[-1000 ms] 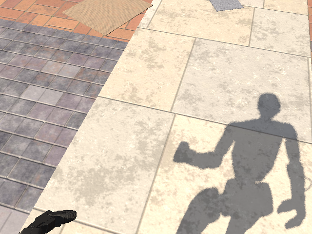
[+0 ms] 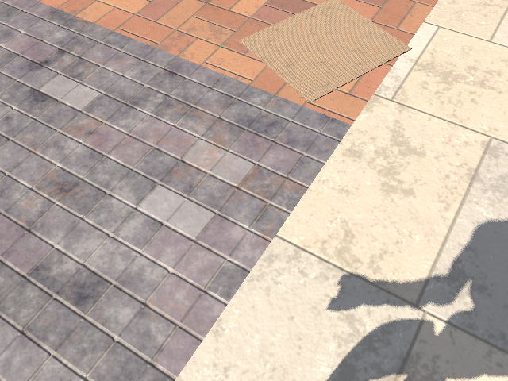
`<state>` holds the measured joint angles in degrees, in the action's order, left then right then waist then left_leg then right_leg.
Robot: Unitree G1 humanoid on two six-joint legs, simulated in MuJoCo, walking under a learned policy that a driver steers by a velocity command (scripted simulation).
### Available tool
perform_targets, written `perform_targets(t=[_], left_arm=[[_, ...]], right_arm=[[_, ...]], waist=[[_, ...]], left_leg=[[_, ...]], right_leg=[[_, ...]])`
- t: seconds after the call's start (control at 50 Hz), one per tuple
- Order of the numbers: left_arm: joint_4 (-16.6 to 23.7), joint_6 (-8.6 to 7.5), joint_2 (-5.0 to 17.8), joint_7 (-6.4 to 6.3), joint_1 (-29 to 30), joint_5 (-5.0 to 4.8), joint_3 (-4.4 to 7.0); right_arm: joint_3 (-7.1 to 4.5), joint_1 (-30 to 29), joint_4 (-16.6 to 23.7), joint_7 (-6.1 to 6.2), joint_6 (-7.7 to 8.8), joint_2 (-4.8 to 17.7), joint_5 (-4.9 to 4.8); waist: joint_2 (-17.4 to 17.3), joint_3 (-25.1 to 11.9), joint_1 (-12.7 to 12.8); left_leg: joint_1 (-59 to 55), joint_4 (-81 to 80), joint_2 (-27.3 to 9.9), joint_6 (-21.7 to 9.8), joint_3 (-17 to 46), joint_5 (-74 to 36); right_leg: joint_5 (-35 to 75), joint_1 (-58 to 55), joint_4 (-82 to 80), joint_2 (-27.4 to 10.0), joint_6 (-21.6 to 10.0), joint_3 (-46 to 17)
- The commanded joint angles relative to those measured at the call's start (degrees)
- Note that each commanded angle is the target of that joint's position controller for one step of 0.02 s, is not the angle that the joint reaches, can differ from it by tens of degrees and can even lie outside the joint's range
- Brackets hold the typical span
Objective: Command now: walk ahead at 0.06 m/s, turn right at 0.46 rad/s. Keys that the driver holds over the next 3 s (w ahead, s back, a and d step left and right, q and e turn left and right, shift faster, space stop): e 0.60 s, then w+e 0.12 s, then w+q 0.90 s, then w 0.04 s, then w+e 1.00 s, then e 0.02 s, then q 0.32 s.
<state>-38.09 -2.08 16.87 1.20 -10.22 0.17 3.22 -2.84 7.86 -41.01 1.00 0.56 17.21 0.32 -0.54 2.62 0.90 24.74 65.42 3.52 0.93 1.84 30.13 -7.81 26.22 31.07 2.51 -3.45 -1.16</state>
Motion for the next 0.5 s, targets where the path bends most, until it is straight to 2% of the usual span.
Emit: perform_targets(t=[0.02,0.04,0.08,0.14,0.22,0.26,0.28,0.3,0.32,0.34,0.36,0.38,0.4,0.42,0.44,0.46,0.5], left_arm=[[4.9,1.15,7.5,-1.11,-0.2,-1.12,2.08],[5.3,1.8,8.2,-1.25,1.0,-0.63,2.35],[5.7,2.45,9.1,-1.86,0.6,0.07,2.93],[6.0,2.87,9.9,-2.83,0.3,-0.3,3.46],[6.6,3.77,10.0,-2.95,0.8,-0.33,3.67],[6.9,4.22,9.8,-2.9,1.4,-0.65,3.67],[7.2,4.52,9.6,-2.97,2.3,-1.02,3.62],[7.2,4.74,8.9,-3.09,2.0,-1.36,3.44],[7.5,4.76,6.4,-3.05,0.7,-1.12,2.72],[9.7,4.11,5.3,-2.82,1.7,-1.4,2.59],[8.8,3.29,9.6,-2.64,0.6,-0.19,3.92],[7.1,3.44,11.4,-2.4,-1.0,-0.75,4.85],[5.2,4.13,10.5,-2.57,-2.8,-0.96,4.88],[4.6,4.75,9.2,-2.76,-3.5,-0.77,4.64],[4.6,5.14,7.6,-2.65,-3.3,-0.91,4.16],[5.2,5.27,6.7,-2.51,-2.1,-1.25,3.79],[7.1,5.17,5.4,-2.3,1.9,-1.74,3.13]], right_arm=[[-1.71,0.7,4.3,0.59,-0.79,5.7,0.06],[-1.51,1.3,4.3,0.67,-1.18,4.6,0.02],[-1.27,2.6,3.7,0.96,-1.13,3.5,-0.11],[-1.12,1.8,3.5,1.22,-0.8,3.3,-0.12],[-1.6,0.8,3.9,0.66,0.07,4.0,-0.53],[-1.9,1.9,3.7,0.16,0.76,4.2,-0.72],[-2.11,3.6,3.2,-0.12,1.11,4.0,-0.75],[-2.61,5.4,2.6,-0.23,1.3,4.8,-0.55],[-3.63,7.1,2.8,0.06,1.18,8.8,0.54],[-4.75,6.0,2.5,0.14,0.53,13.5,2.33],[-4.16,3.4,4.4,0.22,0.92,10.8,3.22],[-3.26,0.2,5.6,0.68,1.07,7.7,2.53],[-2.83,-2.1,6.1,0.9,1.03,6.1,1.46],[-2.55,-2.6,6.2,1.12,0.99,5.3,0.48],[-2.27,-2.0,6.1,1.36,0.78,5.0,0.23],[-2.27,-1.1,6.0,1.52,0.46,5.2,0.4],[-2.6,1.8,5.3,1.92,-0.2,5.9,0.76]], waist=[[2.2,-10.1,-1.1],[4.6,-9.0,-2.1],[7.7,-9.7,-1.9],[8.3,-11.4,-0.9],[10.2,-10.7,0.2],[10.7,-10.2,-0.3],[10.6,-9.9,-1.5],[9.7,-9.7,-2.3],[2.8,-10.1,-1.9],[-15.7,-5.9,0.1],[-14.2,-6.1,-0.5],[-9.3,-5.9,0.8],[-6.6,-5.2,1.7],[-6.2,-4.7,1.2],[-6.2,-4.3,0.7],[-6.6,-3.9,0.0],[-8.4,-4.2,-2.5]], left_leg=[[10.2,1.0,-4.2,1.6,3.6,-2.7],[7.2,-3.0,-3.2,2.2,2.0,-4.5],[4.5,-8.9,-2.1,3.3,1.4,-5.9],[1.9,-16.0,-2.0,3.8,2.5,-9.2],[-0.8,-23.4,-1.3,2.9,3.1,-10.2],[-3.3,-29.7,-1.0,1.8,2.7,-11.3],[-6.8,-35.7,-0.8,0.9,1.8,-14.7],[-11.6,-41.5,-2.4,-0.3,2.0,-18.2],[-17.4,-45.5,-12.6,-4.0,10.5,-17.7],[-16.3,-49.9,-23.3,-12.5,25.0,-24.5],[-13.5,-50.2,-27.9,-16.9,28.8,-28.3],[-12.8,-48.7,-24.9,-15.2,22.8,-29.8],[-12.9,-47.4,-20.8,-12.3,16.6,-30.2],[-14.4,-46.7,-19.0,-11.2,13.2,-31.2],[-14.6,-46.4,-18.0,-11.2,10.2,-34.4],[-15.0,-46.7,-16.9,-11.4,7.5,-35.4],[-19.8,-46.6,-17.2,-12.3,5.6,-36.6]], right_leg=[[14.1,-15.4,-11.3,-14.3,-10.6,-19.6],[11.4,-11.6,-12.3,-11.9,-9.7,-18.1],[10.8,-10.4,-12.7,-10.7,-10.0,-17.5],[4.8,-10.6,-12.1,-10.4,-9.4,-19.0],[-2.7,-10.5,-11.8,-10.2,-8.4,-23.8],[-2.5,-10.9,-10.6,-9.8,-7.6,-25.9],[-2.4,-9.9,-9.3,-8.8,-6.6,-25.8],[-4.3,-7.5,-7.3,-6.8,-4.7,-24.9],[-13.4,-1.2,0.9,-3.0,-1.6,-20.5],[-24.2,10.6,12.6,6.5,1.7,-7.1],[-26.4,11.0,27.0,2.8,4.1,-8.0],[-22.8,10.4,33.0,1.9,4.8,-8.3],[-19.7,10.2,35.9,1.4,6.0,-7.2],[-16.7,11.7,39.0,1.1,7.0,-6.6],[-15.5,11.9,40.7,0.7,7.8,-5.7],[-14.1,11.9,39.6,0.3,8.4,-3.9],[-12.8,13.5,33.8,-1.0,9.5,-2.0]])
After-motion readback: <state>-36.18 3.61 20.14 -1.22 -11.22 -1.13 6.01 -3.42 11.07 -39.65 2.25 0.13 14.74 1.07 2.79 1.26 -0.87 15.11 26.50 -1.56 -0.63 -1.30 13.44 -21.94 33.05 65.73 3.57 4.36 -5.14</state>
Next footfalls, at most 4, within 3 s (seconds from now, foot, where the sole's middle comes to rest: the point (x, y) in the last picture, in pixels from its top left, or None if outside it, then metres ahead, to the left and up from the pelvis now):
0.32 left None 0.12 0.15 -0.77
0.76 right None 0.00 -0.09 -0.77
1.24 left None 0.42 -0.05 -0.77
1.70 right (392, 304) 0.64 -0.31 -0.77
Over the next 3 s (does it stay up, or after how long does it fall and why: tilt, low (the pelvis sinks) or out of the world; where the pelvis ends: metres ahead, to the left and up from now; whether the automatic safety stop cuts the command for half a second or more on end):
stays up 1.05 -0.37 0.02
